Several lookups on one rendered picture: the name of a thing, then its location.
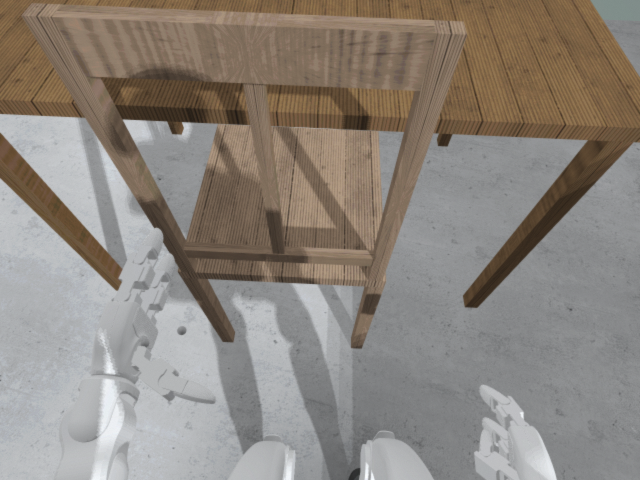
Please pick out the right robot thigh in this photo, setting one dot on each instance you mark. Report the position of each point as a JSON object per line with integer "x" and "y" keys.
{"x": 391, "y": 459}

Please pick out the robot right hand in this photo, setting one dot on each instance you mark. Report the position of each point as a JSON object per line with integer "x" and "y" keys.
{"x": 522, "y": 453}

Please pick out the robot left hand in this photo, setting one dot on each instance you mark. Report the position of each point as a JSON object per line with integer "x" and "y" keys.
{"x": 128, "y": 318}

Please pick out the robot left forearm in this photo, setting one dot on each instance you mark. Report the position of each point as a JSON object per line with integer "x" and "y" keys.
{"x": 96, "y": 430}

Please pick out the table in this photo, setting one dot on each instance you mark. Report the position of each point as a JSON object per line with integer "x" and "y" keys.
{"x": 528, "y": 68}

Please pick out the chair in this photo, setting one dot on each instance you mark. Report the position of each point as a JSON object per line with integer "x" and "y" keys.
{"x": 276, "y": 204}

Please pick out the robot left shin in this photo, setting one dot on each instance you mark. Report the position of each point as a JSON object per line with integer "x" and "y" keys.
{"x": 273, "y": 438}

